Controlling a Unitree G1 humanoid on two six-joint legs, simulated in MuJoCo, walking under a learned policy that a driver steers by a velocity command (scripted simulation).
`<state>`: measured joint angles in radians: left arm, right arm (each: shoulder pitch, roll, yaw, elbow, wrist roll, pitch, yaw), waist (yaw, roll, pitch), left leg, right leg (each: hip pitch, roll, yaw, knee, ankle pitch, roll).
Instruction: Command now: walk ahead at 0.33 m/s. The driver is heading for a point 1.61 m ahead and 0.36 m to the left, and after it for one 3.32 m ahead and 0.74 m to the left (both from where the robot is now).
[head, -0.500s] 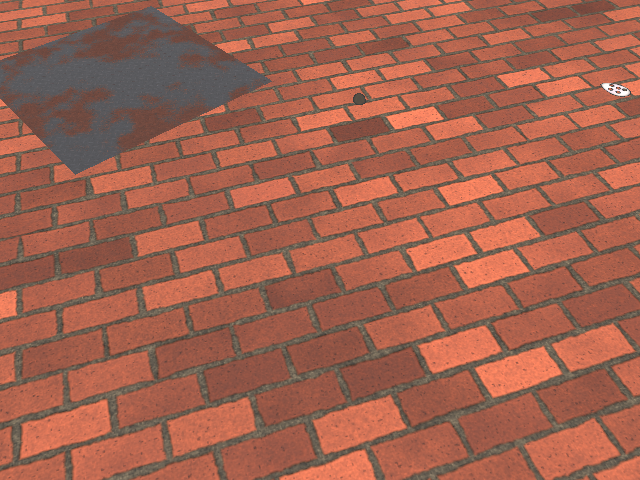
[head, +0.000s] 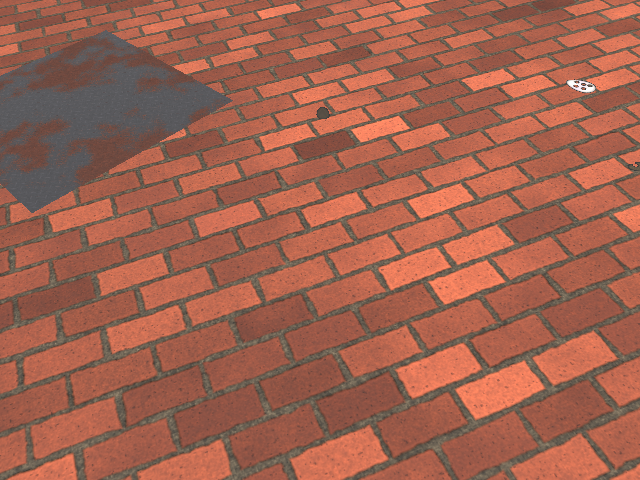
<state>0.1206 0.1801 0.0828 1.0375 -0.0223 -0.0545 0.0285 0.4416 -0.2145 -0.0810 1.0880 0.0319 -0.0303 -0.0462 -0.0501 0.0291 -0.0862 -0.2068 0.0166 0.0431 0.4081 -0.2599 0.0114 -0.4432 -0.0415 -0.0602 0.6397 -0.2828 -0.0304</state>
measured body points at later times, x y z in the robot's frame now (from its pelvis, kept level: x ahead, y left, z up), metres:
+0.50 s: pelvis +0.11 -0.03 +0.00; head +0.14 -0.04 +0.45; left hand +0.08 +0.24 -0.14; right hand +0.33 -0.23 -0.12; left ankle +0.17 +0.13 -0.70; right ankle +0.05 -0.11 -0.74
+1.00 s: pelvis +0.32 +0.09 +0.00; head +0.36 +0.11 +0.45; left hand +0.42 +0.40 -0.10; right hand +0.46 -0.15 -0.13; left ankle +0.19 +0.13 -0.74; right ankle +0.55 +0.02 -0.70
